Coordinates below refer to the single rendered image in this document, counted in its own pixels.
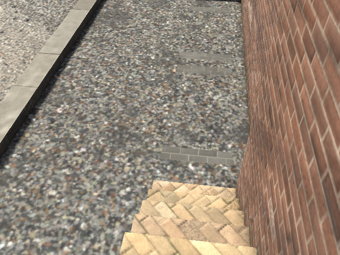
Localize stairs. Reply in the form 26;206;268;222
119;180;257;255

